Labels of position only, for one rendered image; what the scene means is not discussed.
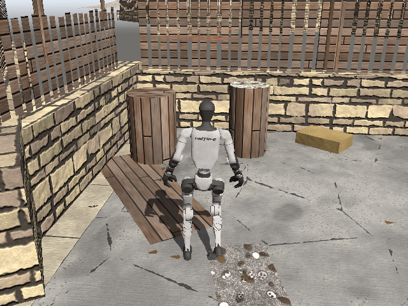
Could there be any right robot upper arm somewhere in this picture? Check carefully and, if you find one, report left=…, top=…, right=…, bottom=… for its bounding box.
left=219, top=129, right=237, bottom=164

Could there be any robot right hand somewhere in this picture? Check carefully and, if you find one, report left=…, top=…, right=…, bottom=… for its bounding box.
left=229, top=175, right=244, bottom=188

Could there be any robot left shin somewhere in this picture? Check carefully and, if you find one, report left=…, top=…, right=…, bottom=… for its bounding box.
left=183, top=210, right=192, bottom=252

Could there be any right robot forearm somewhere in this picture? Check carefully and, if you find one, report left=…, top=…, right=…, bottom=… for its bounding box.
left=230, top=155, right=243, bottom=179

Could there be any left robot forearm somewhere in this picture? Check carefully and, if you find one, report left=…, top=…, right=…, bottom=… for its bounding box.
left=164, top=152, right=178, bottom=176

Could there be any robot left hand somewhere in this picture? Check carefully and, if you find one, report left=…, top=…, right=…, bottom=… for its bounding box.
left=163, top=173, right=177, bottom=187

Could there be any robot right foot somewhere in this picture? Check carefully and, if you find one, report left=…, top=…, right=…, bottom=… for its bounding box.
left=213, top=245, right=223, bottom=254

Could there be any left robot upper arm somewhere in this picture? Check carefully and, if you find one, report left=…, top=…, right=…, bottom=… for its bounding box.
left=172, top=127, right=193, bottom=163

